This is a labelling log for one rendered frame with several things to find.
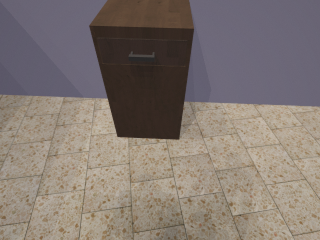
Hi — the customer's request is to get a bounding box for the handle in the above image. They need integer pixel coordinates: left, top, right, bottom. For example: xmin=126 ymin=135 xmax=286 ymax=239
xmin=128 ymin=51 xmax=155 ymax=62

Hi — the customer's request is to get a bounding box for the drawer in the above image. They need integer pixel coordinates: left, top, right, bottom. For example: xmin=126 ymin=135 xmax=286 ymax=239
xmin=97 ymin=37 xmax=188 ymax=66

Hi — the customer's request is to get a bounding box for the cabinet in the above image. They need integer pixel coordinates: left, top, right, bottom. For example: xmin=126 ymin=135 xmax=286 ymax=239
xmin=89 ymin=0 xmax=194 ymax=140

